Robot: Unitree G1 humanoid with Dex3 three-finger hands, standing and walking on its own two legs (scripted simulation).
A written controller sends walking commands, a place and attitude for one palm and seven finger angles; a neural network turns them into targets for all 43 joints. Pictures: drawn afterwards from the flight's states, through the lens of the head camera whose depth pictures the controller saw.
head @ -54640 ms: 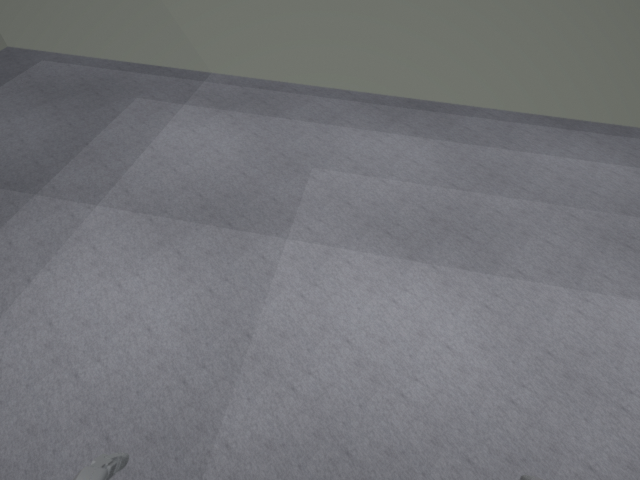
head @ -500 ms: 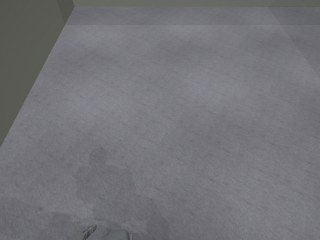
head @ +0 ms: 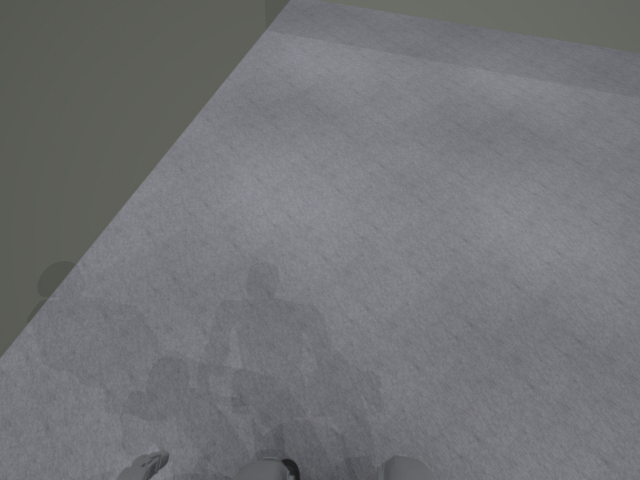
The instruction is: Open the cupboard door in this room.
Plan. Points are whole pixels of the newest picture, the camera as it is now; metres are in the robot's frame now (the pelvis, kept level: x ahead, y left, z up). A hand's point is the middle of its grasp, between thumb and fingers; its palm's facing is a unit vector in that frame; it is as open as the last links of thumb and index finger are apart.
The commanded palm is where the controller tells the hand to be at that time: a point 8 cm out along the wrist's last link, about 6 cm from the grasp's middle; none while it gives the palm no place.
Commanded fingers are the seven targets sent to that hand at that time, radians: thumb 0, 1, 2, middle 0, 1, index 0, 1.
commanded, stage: turn to face it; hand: left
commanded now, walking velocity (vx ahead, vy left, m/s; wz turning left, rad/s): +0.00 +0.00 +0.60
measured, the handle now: out of the picture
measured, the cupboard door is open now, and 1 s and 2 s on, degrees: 48 48 48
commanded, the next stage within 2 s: none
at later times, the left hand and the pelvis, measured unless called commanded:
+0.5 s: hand out of the picture -0.01 +0.12 -0.17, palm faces +0.38 -0.89 -0.25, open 7.4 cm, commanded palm none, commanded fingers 0.00 0.90 0.90 -0.20 -0.30 -0.20 -0.30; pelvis +0.04 -0.07 +0.00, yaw +21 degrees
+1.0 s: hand out of the picture +0.01 +0.08 -0.14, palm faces +0.60 -0.74 -0.30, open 7.4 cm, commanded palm none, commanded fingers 0.00 0.90 0.90 -0.20 -0.30 -0.20 -0.30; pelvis +0.06 -0.13 +0.01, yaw +38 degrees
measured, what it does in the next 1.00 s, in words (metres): steps to the right, turning left: right foot, then left foot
